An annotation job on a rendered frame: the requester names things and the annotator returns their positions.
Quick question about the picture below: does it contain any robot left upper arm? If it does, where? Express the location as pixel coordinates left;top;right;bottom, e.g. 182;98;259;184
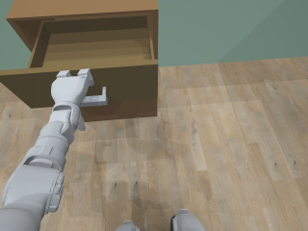
0;165;65;231

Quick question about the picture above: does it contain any left robot forearm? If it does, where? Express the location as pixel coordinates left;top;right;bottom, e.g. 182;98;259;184
2;102;81;207

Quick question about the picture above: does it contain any cabinet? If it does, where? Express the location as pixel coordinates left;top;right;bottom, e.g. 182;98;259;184
6;0;159;122

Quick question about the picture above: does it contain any right robot thigh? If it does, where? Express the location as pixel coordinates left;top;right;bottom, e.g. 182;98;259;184
172;213;206;231

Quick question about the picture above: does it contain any left robot shin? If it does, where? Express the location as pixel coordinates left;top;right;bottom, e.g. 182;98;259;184
124;220;135;225

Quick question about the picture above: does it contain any left robot hand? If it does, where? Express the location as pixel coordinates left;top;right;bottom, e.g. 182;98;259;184
51;68;94;131

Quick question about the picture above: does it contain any handle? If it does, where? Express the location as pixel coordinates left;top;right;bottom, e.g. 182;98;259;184
79;87;108;108

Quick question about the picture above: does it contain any drawer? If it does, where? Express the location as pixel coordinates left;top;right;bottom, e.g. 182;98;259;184
0;14;159;109

